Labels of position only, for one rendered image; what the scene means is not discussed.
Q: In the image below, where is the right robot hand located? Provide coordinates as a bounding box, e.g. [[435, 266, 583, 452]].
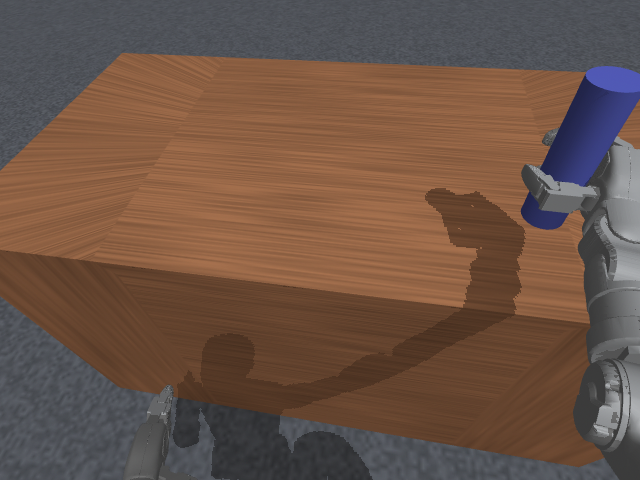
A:
[[521, 127, 640, 219]]

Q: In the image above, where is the left robot hand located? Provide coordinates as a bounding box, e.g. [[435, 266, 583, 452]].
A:
[[123, 385, 197, 480]]

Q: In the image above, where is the right robot arm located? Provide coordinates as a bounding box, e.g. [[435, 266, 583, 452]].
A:
[[573, 198, 640, 480]]

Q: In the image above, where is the can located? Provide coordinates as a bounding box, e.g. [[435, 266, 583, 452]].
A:
[[521, 66, 640, 230]]

